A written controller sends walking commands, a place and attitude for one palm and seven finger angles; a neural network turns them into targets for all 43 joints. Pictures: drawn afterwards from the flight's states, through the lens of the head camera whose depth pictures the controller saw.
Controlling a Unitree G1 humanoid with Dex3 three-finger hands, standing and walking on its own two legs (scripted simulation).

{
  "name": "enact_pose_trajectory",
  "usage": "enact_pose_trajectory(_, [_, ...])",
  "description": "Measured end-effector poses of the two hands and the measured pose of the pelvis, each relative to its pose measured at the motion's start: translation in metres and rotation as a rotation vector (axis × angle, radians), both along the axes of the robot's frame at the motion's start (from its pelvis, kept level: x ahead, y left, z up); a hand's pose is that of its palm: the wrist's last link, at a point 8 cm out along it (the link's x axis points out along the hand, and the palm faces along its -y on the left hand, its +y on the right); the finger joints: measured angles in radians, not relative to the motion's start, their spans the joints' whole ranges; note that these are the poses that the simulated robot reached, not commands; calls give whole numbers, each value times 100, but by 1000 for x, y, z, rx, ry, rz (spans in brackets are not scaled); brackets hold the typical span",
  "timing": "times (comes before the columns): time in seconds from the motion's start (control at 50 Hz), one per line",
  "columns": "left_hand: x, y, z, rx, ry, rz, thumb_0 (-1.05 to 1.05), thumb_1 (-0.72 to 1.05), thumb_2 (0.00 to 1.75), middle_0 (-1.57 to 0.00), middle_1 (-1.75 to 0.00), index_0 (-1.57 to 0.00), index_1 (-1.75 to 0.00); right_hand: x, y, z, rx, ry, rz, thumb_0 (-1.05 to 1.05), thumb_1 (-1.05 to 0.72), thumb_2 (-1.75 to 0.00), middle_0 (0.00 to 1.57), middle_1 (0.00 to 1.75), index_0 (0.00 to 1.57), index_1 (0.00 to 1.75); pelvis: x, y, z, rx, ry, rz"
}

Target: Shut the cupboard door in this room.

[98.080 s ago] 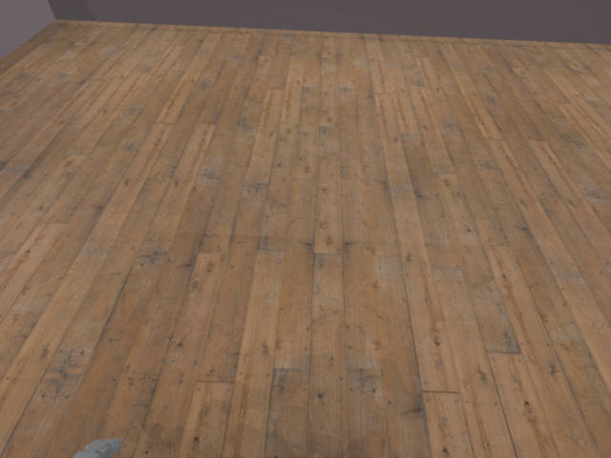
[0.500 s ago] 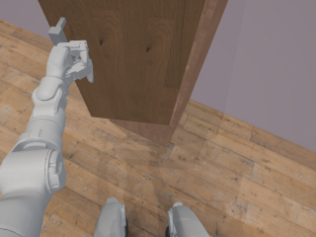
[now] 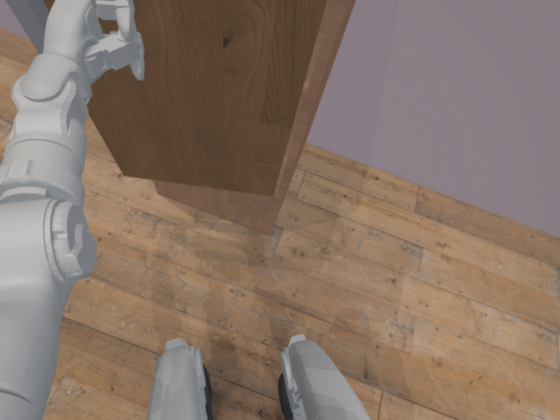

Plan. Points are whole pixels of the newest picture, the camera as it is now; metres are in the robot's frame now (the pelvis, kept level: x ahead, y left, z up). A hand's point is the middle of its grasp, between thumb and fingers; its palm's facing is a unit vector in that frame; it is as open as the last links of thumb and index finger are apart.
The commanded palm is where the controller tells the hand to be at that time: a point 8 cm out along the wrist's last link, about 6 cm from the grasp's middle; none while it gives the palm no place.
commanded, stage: push the door shut along its arc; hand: left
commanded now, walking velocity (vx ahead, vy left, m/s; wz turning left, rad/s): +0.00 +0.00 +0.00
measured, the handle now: (54, 28) +0.61 +0.20 +0.11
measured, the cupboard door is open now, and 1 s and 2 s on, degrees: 14 3 3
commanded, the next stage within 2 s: pull the fist back off the door in 0.32 s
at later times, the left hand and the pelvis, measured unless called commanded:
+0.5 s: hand (144, 18) +0.61 +0.10 +0.13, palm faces -0.19 -0.98 +0.08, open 3.1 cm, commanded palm +0.61 +0.10 +0.11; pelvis +0.00 +0.00 -0.02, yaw -1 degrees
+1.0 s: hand (156, 49) +0.57 +0.08 +0.12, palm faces +0.05 -1.00 -0.02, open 3.1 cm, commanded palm +0.52 +0.12 +0.11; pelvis +0.03 -0.02 +0.03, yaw +1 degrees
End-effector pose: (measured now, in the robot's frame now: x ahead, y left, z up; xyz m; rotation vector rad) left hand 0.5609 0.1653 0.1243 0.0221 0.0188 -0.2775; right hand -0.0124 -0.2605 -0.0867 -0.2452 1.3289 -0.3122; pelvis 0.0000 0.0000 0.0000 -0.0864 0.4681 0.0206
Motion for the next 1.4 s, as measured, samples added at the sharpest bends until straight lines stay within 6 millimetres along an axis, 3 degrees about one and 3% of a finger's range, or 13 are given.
enact_pose_trajectory(0.44, [38,-14,1,25,20,-61,0,91,95,-130,-150,-130,-150,-37,7,-7,-13,118,-51,1,-91,-90,20,30,21,30,1,-3,-15,-14,62,-7])
enact_pose_trajectory(0.52, [40,-12,-4,-124,33,166,2,86,92,-130,-150,-130,-150,-36,10,-5,10,123,-10,1,-91,-90,20,30,21,30,2,-3,-15,-15,74,-8])
enact_pose_trajectory(0.58, [36,-10,-9,-75,14,345,2,85,91,-130,-150,-130,-150,-34,15,-5,55,127,15,1,-91,-90,20,30,20,30,4,-4,-13,-11,77,-5])
enact_pose_trajectory(0.64, [30,-17,-11,30,-32,367,2,86,90,-129,-150,-130,-150,-32,20,-5,100,133,5,1,-91,-90,20,30,20,30,7,-5,-8,-5,68,0])
enact_pose_trajectory(0.7, [23,-28,-13,29,-7,322,2,88,90,-129,-150,-130,-150,-29,24,-2,130,142,-11,1,-91,-90,20,30,21,30,10,-7,0,0,49,4])
enact_pose_trajectory(0.9, [0,-33,1,1,-13,331,1,89,90,-130,-150,-130,-150,-1,12,12,154,83,1,1,-91,-90,20,30,21,30,28,-13,26,32,-10,-2])
enact_pose_trajectory(1.18, [-59,-34,-13,-9,-44,315,1,90,90,-130,-150,-130,-150,68,-22,17,107,-31,77,1,-91,-90,20,30,20,30,35,-22,38,60,-82,17])
enact_pose_trajectory(1.3, [-74,-39,-7,1,-67,307,1,90,90,-130,-150,-131,-150,95,-23,16,108,-112,97,1,-91,-90,20,30,20,30,32,-25,40,69,-106,17])
enact_pose_trajectory(1.4, [-75,-38,-3,6,-47,318,1,89,90,-130,-150,-131,-150,101,-19,15,116,-145,107,1,-91,-90,20,30,20,30,28,-27,39,72,-117,20])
